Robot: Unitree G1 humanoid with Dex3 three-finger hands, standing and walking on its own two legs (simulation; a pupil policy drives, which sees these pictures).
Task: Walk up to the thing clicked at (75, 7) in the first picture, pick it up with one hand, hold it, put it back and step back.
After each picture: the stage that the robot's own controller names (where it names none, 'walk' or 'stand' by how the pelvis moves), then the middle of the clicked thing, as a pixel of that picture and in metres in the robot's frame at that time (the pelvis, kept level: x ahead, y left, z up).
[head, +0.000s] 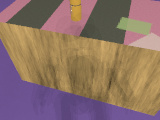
stand; (75, 0) +0.95 +0.07 +0.04
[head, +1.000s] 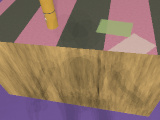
walk; (48, 7) +0.84 +0.27 +0.05
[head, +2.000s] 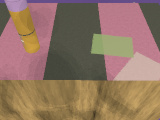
stand; (25, 26) +0.58 +0.26 +0.08
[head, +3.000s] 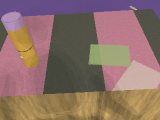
stand; (23, 42) +0.54 +0.27 +0.05
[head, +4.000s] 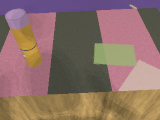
walk; (26, 41) +0.53 +0.25 +0.06
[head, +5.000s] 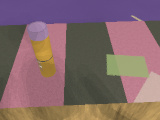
stand; (43, 52) +0.50 +0.19 +0.04
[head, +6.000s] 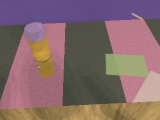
stand; (41, 53) +0.50 +0.20 +0.04
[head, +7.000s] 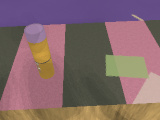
stand; (41, 54) +0.49 +0.20 +0.04
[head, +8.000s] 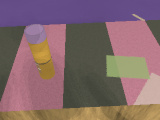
rise first; (41, 54) +0.49 +0.19 +0.04
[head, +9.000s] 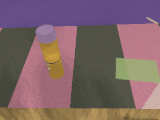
rise first; (51, 54) +0.49 +0.19 +0.04
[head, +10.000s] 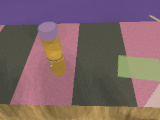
go down; (53, 52) +0.50 +0.18 +0.04
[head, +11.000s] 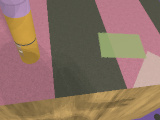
go down; (23, 33) +0.49 +0.17 +0.09
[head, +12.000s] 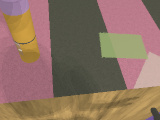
close in; (23, 31) +0.49 +0.17 +0.10
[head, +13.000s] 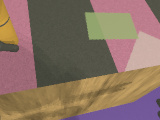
close; out of the picture +0.51 +0.19 +0.14
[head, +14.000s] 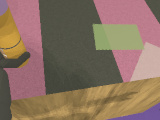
lift; (5, 35) +0.46 +0.20 +0.12
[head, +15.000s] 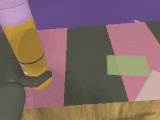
lift; (28, 50) +0.34 +0.16 +0.23
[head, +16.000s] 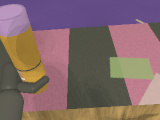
hold; (25, 56) +0.32 +0.17 +0.22
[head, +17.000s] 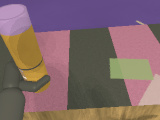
hold; (27, 55) +0.33 +0.17 +0.22
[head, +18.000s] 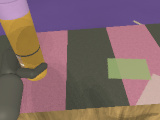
crouch; (25, 42) +0.36 +0.17 +0.23
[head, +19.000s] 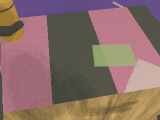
lower; out of the picture +0.50 +0.20 +0.26
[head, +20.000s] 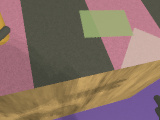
lower; out of the picture +0.54 +0.20 +0.14
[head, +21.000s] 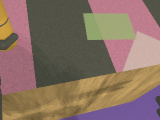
lower; out of the picture +0.52 +0.19 +0.13
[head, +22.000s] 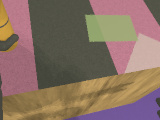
lower; out of the picture +0.51 +0.20 +0.13
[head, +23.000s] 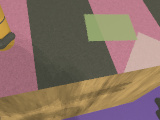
lower; out of the picture +0.52 +0.20 +0.13
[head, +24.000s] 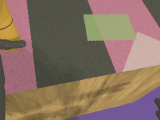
open; out of the picture +0.52 +0.18 +0.13
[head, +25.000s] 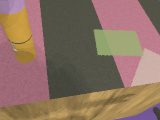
sink last; (18, 30) +0.48 +0.17 +0.10
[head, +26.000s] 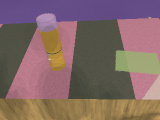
stand; (52, 45) +0.52 +0.18 +0.09
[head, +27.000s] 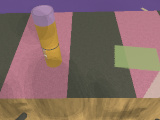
stand; (49, 40) +0.51 +0.17 +0.09
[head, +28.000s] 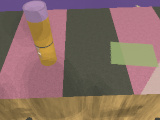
stand; (42, 37) +0.50 +0.18 +0.10
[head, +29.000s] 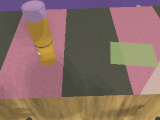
stand; (41, 37) +0.50 +0.18 +0.11
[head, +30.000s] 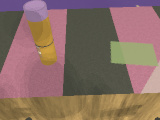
stand; (43, 36) +0.51 +0.18 +0.11
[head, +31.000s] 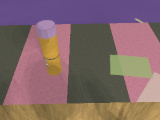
stand; (50, 50) +0.51 +0.17 +0.05
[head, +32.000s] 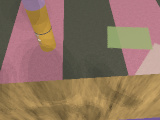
walk; (41, 24) +0.56 +0.19 +0.07
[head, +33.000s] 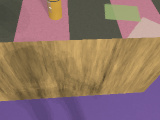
walk; out of the picture +0.77 +0.15 +0.06
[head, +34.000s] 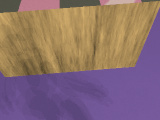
walk; out of the picture +1.08 +0.27 +0.07
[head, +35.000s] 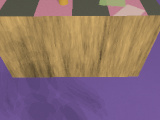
stand; out of the picture +1.13 +0.18 +0.04
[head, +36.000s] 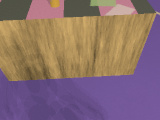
stand; out of the picture +1.14 +0.23 +0.04
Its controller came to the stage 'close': yes
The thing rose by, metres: 0.22
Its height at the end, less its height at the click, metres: +0.00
